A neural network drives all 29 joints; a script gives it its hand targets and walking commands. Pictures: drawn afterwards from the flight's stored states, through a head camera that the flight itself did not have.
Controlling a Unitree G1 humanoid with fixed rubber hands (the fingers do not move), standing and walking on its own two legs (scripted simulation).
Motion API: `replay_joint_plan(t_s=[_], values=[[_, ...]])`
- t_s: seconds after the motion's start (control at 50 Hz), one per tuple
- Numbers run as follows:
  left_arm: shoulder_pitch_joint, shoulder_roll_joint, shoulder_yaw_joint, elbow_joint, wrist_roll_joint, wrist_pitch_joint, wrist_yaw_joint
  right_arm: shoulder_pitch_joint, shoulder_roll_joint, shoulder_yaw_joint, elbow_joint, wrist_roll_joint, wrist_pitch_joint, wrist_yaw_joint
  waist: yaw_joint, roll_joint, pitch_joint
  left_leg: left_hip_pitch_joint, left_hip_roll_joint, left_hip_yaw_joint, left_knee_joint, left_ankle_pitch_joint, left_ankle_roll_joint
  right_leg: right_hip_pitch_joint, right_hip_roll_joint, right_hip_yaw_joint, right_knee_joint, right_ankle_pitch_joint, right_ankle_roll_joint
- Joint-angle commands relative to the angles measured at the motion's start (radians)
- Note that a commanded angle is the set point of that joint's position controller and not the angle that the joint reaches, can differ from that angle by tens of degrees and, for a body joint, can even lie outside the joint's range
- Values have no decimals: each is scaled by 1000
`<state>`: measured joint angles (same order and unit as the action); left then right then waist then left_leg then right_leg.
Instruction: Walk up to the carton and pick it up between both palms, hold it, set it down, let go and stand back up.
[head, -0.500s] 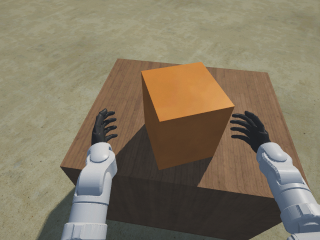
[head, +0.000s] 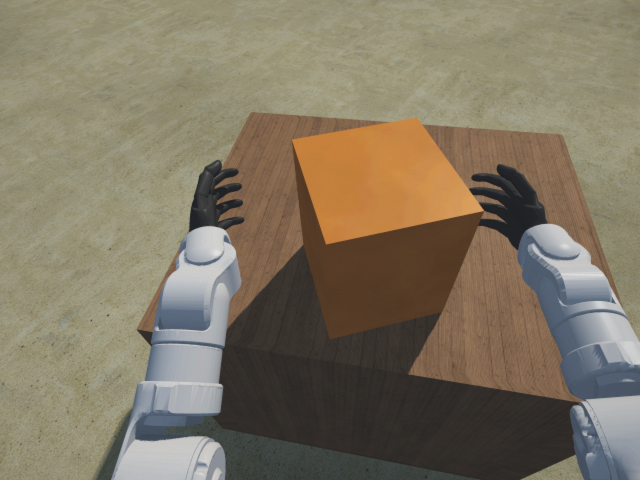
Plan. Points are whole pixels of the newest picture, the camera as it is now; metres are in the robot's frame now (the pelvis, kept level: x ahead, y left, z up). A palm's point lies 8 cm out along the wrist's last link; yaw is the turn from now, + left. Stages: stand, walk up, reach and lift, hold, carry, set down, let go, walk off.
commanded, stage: reach and lift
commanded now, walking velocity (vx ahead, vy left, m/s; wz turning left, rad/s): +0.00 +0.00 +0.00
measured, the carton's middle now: (372, 231) +0.50 +0.00 +0.00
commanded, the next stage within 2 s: none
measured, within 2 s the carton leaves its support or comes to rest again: neither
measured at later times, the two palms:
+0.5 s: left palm (206, 180) +0.41 +0.20 +0.16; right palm (494, 168) +0.49 -0.15 +0.14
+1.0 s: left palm (219, 207) +0.43 +0.21 +0.10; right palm (489, 165) +0.52 -0.15 +0.12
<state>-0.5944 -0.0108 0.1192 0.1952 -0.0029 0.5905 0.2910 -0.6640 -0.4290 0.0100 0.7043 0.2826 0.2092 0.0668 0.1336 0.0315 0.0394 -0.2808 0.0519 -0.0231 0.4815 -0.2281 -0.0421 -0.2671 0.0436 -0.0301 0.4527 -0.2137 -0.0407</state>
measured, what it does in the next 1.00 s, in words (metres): stands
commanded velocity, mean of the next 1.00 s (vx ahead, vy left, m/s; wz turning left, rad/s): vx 0.00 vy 0.00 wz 0.00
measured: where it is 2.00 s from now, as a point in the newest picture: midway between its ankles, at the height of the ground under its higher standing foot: outside the picture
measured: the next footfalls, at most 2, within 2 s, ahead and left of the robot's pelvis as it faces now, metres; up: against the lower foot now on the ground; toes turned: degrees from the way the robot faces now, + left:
none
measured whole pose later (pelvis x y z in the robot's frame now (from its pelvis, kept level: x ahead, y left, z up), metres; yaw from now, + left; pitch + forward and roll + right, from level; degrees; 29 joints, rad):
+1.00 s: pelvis +0.02 +0.01 +0.00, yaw +0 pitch +14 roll -1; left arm -0.86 0.03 0.17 0.74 -0.01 0.26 0.25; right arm -1.06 -0.43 0.01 1.19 0.28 0.04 0.08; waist 0.17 0.01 -0.09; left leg -0.50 0.05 -0.02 0.48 -0.22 -0.04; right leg -0.47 0.04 -0.03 0.42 -0.19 -0.03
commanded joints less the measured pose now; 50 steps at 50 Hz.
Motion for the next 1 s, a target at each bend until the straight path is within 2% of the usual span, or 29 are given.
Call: replay_joint_plan(t_s=[0.0,0.04,0.06,0.12,0.14,0.16,0.22,0.24,0.28,0.32,0.36,0.42,0.44,0.48,0.5,0.6,0.64,0.68,0.74,0.8,0.82,0.86,0.88,0.92,0.94,0.98], values=[[-514,143,29,63,-140,-31,2,-742,-220,2,-82,64,-25,-3,57,-199,-535,-39,-36,62,-130,164,49,193,1,106,-86,269,44],[-540,147,33,76,-137,-41,6,-758,-222,3,-39,63,-24,-1,57,-190,-560,-26,-39,63,-125,193,43,191,13,91,-77,292,41],[-559,143,30,39,-138,-50,11,-761,-223,8,-39,76,-30,1,57,-173,-603,-15,-38,63,-114,227,37,197,15,89,-70,326,39],[-621,149,11,8,-131,-64,20,-792,-238,-15,25,69,-37,1,35,-120,-654,27,-39,62,-88,316,15,167,31,64,-57,419,31],[-646,146,-1,19,-139,-66,18,-807,-240,-24,33,63,-38,0,17,-116,-667,39,-37,58,-82,325,10,145,37,56,-61,424,29],[-675,148,-11,3,-141,-68,21,-824,-243,-26,48,72,-38,2,16,-88,-686,56,-36,57,-73,340,4,127,36,53,-61,437,26],[-715,142,-27,-28,-143,-77,26,-856,-245,-27,74,81,-42,3,8,-54,-747,75,-34,53,-58,382,-7,114,37,49,-56,473,23],[-700,138,-30,-15,-140,-72,27,-851,-243,-8,98,98,-40,5,15,-46,-744,93,-31,51,-49,413,-10,107,37,48,-58,492,19],[-723,148,-30,6,-139,-66,24,-878,-254,-12,116,96,-38,9,8,-39,-746,105,-32,49,-44,429,-17,94,39,44,-66,499,18],[-720,151,-19,10,-139,-61,23,-902,-258,-6,91,105,-42,3,19,-57,-772,104,-30,50,-32,471,-18,115,42,47,-64,544,17],[-733,168,-12,46,-149,-53,19,-946,-268,0,72,107,-41,-2,30,-77,-796,73,-33,48,-34,469,-14,136,41,49,-60,562,20],[-738,178,6,89,-132,-42,17,-962,-266,-2,78,105,-39,-7,29,-85,-795,54,-37,45,-38,478,-11,157,44,46,-51,583,29],[-726,183,14,120,-131,-35,15,-980,-261,18,69,116,-37,-7,44,-100,-786,42,-39,48,-40,471,-4,163,39,51,-50,603,31],[-746,189,21,133,-137,-36,12,-1005,-265,15,66,108,-38,-10,43,-124,-786,17,-41,50,-44,459,0,181,39,49,-44,612,37],[-753,200,38,200,-135,-38,11,-1025,-259,19,86,99,-32,-8,56,-150,-767,-15,-43,49,-55,424,9,175,37,54,-44,582,42],[-804,207,45,262,-135,-75,10,-1057,-239,26,147,83,-40,-2,55,-161,-779,-41,-44,53,-56,429,7,153,36,44,-41,578,40],[-809,209,38,247,-140,-109,8,-1047,-225,20,141,71,-52,-2,53,-162,-833,-43,-45,56,-48,441,6,160,36,46,-30,604,41],[-792,196,43,298,-122,-145,4,-1018,-203,20,212,59,-62,-1,51,-147,-819,-50,-43,57,-48,435,7,141,31,48,-29,598,37],[-773,170,50,309,-110,-208,-8,-978,-176,24,257,35,-90,2,47,-145,-841,-47,-45,63,-34,478,-4,127,36,39,-16,628,36],[-739,139,49,393,-81,-275,-26,-952,-152,1,331,-2,-132,5,36,-133,-824,-58,-44,66,-31,457,-7,96,33,33,-19,607,35],[-737,145,59,378,-71,-300,-28,-946,-143,5,314,-4,-152,6,44,-126,-840,-47,-42,70,-26,489,-8,95,35,31,-17,620,34],[-701,115,42,423,-62,-359,-39,-939,-127,-6,339,-13,-201,13,44,-113,-846,-54,-40,77,-15,490,-12,69,34,25,-19,597,29],[-696,103,36,434,-66,-384,-40,-947,-119,6,320,-12,-223,16,48,-125,-873,-53,-37,75,-7,501,-10,57,36,23,-13,599,30],[-695,102,49,478,-51,-440,-45,-938,-108,2,360,-27,-256,23,55,-130,-883,-67,-34,80,4,502,-9,32,36,21,-12,573,30],[-670,85,43,510,-41,-467,-48,-903,-97,3,419,-25,-270,32,52,-115,-862,-62,-33,78,4,505,-10,8,34,17,-15,549,28],[-658,82,52,569,-26,-516,-57,-871,-76,13,502,-30,-287,43,61,-118,-807,-105,-32,86,2,466,-3,1,28,22,-12,503,25]])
